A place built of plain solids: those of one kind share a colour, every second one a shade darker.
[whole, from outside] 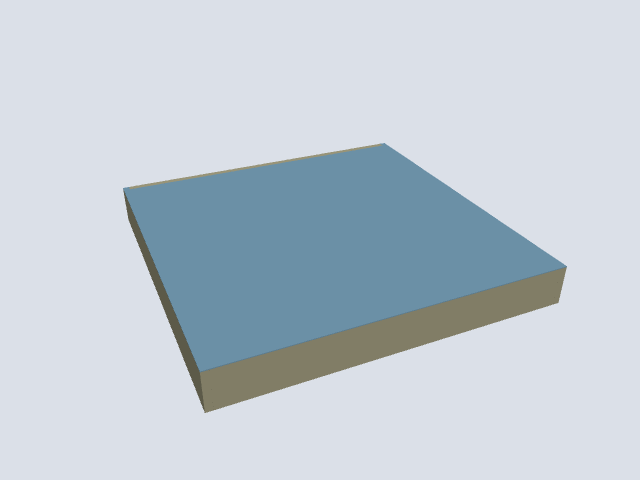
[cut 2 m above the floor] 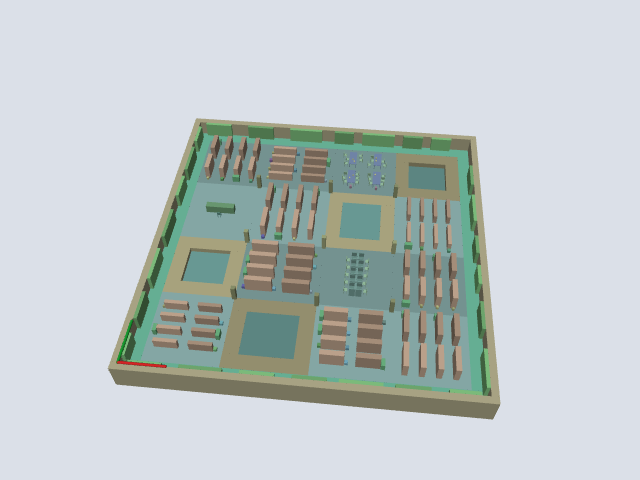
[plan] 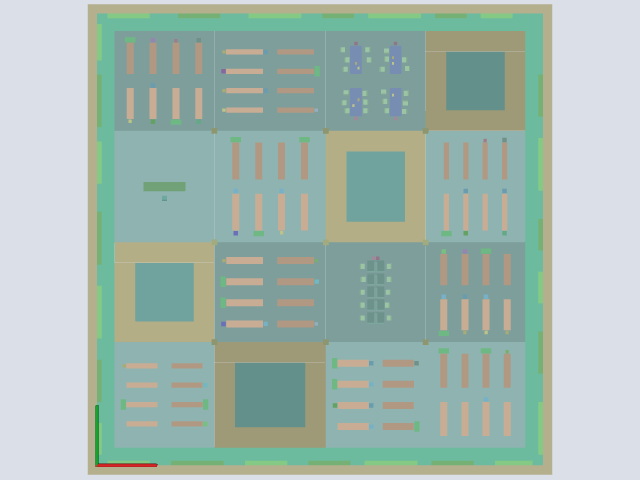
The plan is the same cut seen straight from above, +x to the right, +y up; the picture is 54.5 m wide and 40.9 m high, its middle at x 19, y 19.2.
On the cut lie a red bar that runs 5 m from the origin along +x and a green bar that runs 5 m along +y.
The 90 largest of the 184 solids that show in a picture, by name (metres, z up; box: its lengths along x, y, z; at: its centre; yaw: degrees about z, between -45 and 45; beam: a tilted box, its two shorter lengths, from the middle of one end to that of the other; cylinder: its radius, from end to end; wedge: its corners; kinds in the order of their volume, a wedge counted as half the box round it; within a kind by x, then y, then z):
{
 "floor_bay_1": {"box": [8.5, 9.0, 1.5], "at": [5.75, 6.0, -0.75]},
 "floor_bay_2": {"box": [8.5, 9.5, 1.5], "at": [5.75, 23.75, -0.75]},
 "floor_bay_3": {"box": [8.5, 8.5, 1.5], "at": [5.75, 32.75, -0.75]},
 "floor_bay_4": {"box": [9.5, 8.5, 1.5], "at": [14.75, 14.75, -0.75]},
 "floor_bay_5": {"box": [9.5, 9.5, 1.5], "at": [14.75, 23.75, -0.75]},
 "floor_bay_6": {"box": [9.5, 8.5, 1.5], "at": [14.75, 32.75, -0.75]},
 "floor_bay_7": {"box": [8.5, 9.0, 1.5], "at": [23.75, 6.0, -0.75]},
 "floor_bay_8": {"box": [8.5, 8.5, 1.5], "at": [23.75, 14.75, -0.75]},
 "floor_bay_9": {"box": [8.5, 8.5, 1.5], "at": [23.75, 32.75, -0.75]},
 "floor_bay_10": {"box": [8.5, 9.0, 1.5], "at": [32.25, 6.0, -0.75]},
 "floor_bay_11": {"box": [8.5, 8.5, 1.5], "at": [32.25, 14.75, -0.75]},
 "floor_bay_12": {"box": [8.5, 9.5, 1.5], "at": [32.25, 23.75, -0.75]},
 "wall_1": {"box": [0.8, 38.5, 4.8], "at": [-0.4, 19.25, 0.9]},
 "wall_2": {"box": [39.6, 0.8, 4.8], "at": [19.0, -0.4, 0.9]},
 "wall_3": {"box": [39.6, 0.8, 4.8], "at": [19.0, 38.9, 0.9]},
 "wall_4": {"box": [0.8, 38.5, 4.8], "at": [38.4, 19.25, 0.9]},
 "floor_aisle_1": {"box": [1.5, 35.5, 1.5], "at": [0.75, 19.25, -0.75]},
 "floor_aisle_2": {"box": [38.0, 1.5, 1.5], "at": [19.0, 0.75, -0.75]},
 "floor_aisle_3": {"box": [38.0, 1.5, 1.5], "at": [19.0, 37.75, -0.75]},
 "floor_aisle_4": {"box": [1.5, 35.5, 1.5], "at": [37.25, 19.25, -0.75]},
 "floor_rim_1": {"box": [1.75, 5.0, 1.5], "at": [2.37, 14.75, -0.75]},
 "floor_rim_2": {"box": [8.5, 1.75, 1.5], "at": [5.75, 11.37, -0.75]},
 "floor_rim_3": {"box": [8.5, 1.75, 1.5], "at": [5.75, 18.13, -0.75]},
 "floor_rim_4": {"box": [1.75, 5.0, 1.5], "at": [9.13, 14.75, -0.75]},
 "floor_rim_5": {"box": [1.75, 5.5, 1.5], "at": [10.87, 6.0, -0.75]},
 "floor_rim_6": {"box": [9.5, 1.75, 1.5], "at": [14.75, 2.37, -0.75]},
 "floor_rim_7": {"box": [9.5, 1.75, 1.5], "at": [14.75, 9.63, -0.75]},
 "floor_rim_8": {"box": [1.75, 5.5, 1.5], "at": [18.63, 6.0, -0.75]},
 "floor_rim_9": {"box": [1.75, 6.0, 1.5], "at": [20.37, 23.75, -0.75]},
 "floor_rim_10": {"box": [8.5, 1.75, 1.5], "at": [23.75, 19.87, -0.75]},
 "floor_rim_11": {"box": [8.5, 1.75, 1.5], "at": [23.75, 27.63, -0.75]},
 "floor_rim_12": {"box": [1.75, 6.0, 1.5], "at": [27.13, 23.75, -0.75]},
 "floor_rim_13": {"box": [1.75, 5.0, 1.5], "at": [28.87, 32.75, -0.75]},
 "floor_rim_14": {"box": [8.5, 1.75, 1.5], "at": [32.25, 29.37, -0.75]},
 "floor_rim_15": {"box": [8.5, 1.75, 1.5], "at": [32.25, 36.13, -0.75]},
 "floor_rim_16": {"box": [1.75, 5.0, 1.5], "at": [35.63, 32.75, -0.75]},
 "ceil_hall_1": {"box": [39.6, 40.1, 0.1], "at": [19.0, 19.25, 3.25]},
 "range_1": {"box": [0.6, 3.15, 2.1], "at": [11.82, 21.57, 1.05]},
 "range_2": {"box": [0.6, 3.15, 2.1], "at": [11.82, 25.93, 1.05]},
 "range_3": {"box": [3.15, 0.6, 2.1], "at": [12.57, 12.05, 1.05]},
 "range_4": {"box": [3.15, 0.6, 2.1], "at": [12.57, 13.85, 1.05]},
 "range_5": {"box": [3.15, 0.6, 2.1], "at": [12.57, 15.65, 1.05]},
 "range_6": {"box": [3.15, 0.6, 2.1], "at": [12.57, 17.45, 1.05]},
 "range_7": {"box": [0.6, 3.15, 2.1], "at": [13.78, 21.57, 1.05]},
 "range_8": {"box": [0.6, 3.15, 2.1], "at": [13.78, 25.93, 1.05]},
 "range_9": {"box": [0.6, 3.15, 2.1], "at": [15.72, 21.57, 1.05]},
 "range_10": {"box": [0.6, 3.15, 2.1], "at": [15.72, 25.93, 1.05]},
 "range_11": {"box": [3.15, 0.6, 2.1], "at": [16.93, 12.05, 1.05]},
 "range_12": {"box": [3.15, 0.6, 2.1], "at": [16.93, 13.85, 1.05]},
 "range_13": {"box": [3.15, 0.6, 2.1], "at": [16.93, 15.65, 1.05]},
 "range_14": {"box": [3.15, 0.6, 2.1], "at": [16.93, 17.45, 1.05]},
 "range_15": {"box": [0.6, 3.15, 2.1], "at": [17.68, 21.57, 1.05]},
 "range_16": {"box": [0.6, 3.15, 2.1], "at": [17.68, 25.93, 1.05]},
 "range_17": {"box": [2.65, 0.6, 2.1], "at": [21.82, 3.3, 1.05]},
 "range_18": {"box": [2.65, 0.6, 2.1], "at": [21.82, 5.1, 1.05]},
 "range_19": {"box": [2.65, 0.6, 2.1], "at": [21.82, 6.9, 1.05]},
 "range_20": {"box": [2.65, 0.6, 2.1], "at": [21.82, 8.7, 1.05]},
 "range_21": {"box": [2.65, 0.6, 2.1], "at": [25.68, 3.3, 1.05]},
 "range_22": {"box": [2.65, 0.6, 2.1], "at": [25.68, 5.1, 1.05]},
 "range_23": {"box": [2.65, 0.6, 2.1], "at": [25.68, 6.9, 1.05]},
 "range_24": {"box": [2.65, 0.6, 2.1], "at": [25.68, 8.7, 1.05]},
 "range_25": {"box": [0.6, 2.9, 2.1], "at": [29.55, 3.95, 1.05]},
 "range_26": {"box": [0.6, 2.9, 2.1], "at": [29.55, 8.05, 1.05]},
 "range_27": {"box": [0.6, 2.65, 2.1], "at": [29.55, 12.82, 1.05]},
 "range_28": {"box": [0.6, 2.65, 2.1], "at": [29.55, 16.68, 1.05]},
 "range_29": {"box": [0.6, 2.9, 2.1], "at": [31.35, 3.95, 1.05]},
 "range_30": {"box": [0.6, 2.9, 2.1], "at": [31.35, 8.05, 1.05]},
 "range_31": {"box": [0.6, 2.65, 2.1], "at": [31.35, 12.82, 1.05]},
 "range_32": {"box": [0.6, 2.65, 2.1], "at": [31.35, 16.68, 1.05]},
 "range_33": {"box": [0.6, 2.9, 2.1], "at": [33.15, 3.95, 1.05]},
 "range_34": {"box": [0.6, 2.9, 2.1], "at": [33.15, 8.05, 1.05]},
 "range_35": {"box": [0.6, 2.65, 2.1], "at": [33.15, 12.82, 1.05]},
 "range_36": {"box": [0.6, 2.65, 2.1], "at": [33.15, 16.68, 1.05]},
 "range_37": {"box": [0.6, 2.9, 2.1], "at": [34.95, 3.95, 1.05]},
 "range_38": {"box": [0.6, 2.9, 2.1], "at": [34.95, 8.05, 1.05]},
 "range_39": {"box": [0.6, 2.65, 2.1], "at": [34.95, 12.82, 1.05]},
 "range_40": {"box": [0.6, 2.65, 2.1], "at": [34.95, 16.68, 1.05]},
 "floor_well_1": {"box": [5.0, 5.0, 0.88], "at": [5.75, 14.75, -1.06]},
 "floor_well_2": {"box": [6.0, 5.5, 1.5], "at": [14.75, 6.0, -0.75]},
 "floor_well_3": {"box": [5.0, 6.0, 1.5], "at": [23.75, 23.75, -0.75]},
 "floor_well_4": {"box": [5.0, 5.0, 0.8], "at": [32.25, 32.75, -1.1]},
 "wallshelf_1": {"box": [0.4, 4.5, 2.1], "at": [0.2, 13.05, 1.05]},
 "wallshelf_2": {"box": [0.4, 4.5, 2.1], "at": [0.2, 19.35, 1.05]},
 "wallshelf_3": {"box": [0.4, 4.5, 2.1], "at": [0.2, 31.05, 1.05]},
 "wallshelf_4": {"box": [4.5, 0.4, 2.1], "at": [8.55, 0.2, 1.05]},
 "wallshelf_5": {"box": [4.5, 0.4, 2.1], "at": [15.15, 38.3, 1.05]},
 "wallshelf_6": {"box": [4.5, 0.4, 2.1], "at": [25.05, 0.2, 1.05]},
 "wallshelf_7": {"box": [4.5, 0.4, 2.1], "at": [25.35, 38.3, 1.05]},
 "wallshelf_8": {"box": [0.4, 4.5, 2.1], "at": [37.8, 3.15, 1.05]},
 "wallshelf_9": {"box": [0.4, 4.5, 2.1], "at": [37.8, 25.65, 1.05]}
}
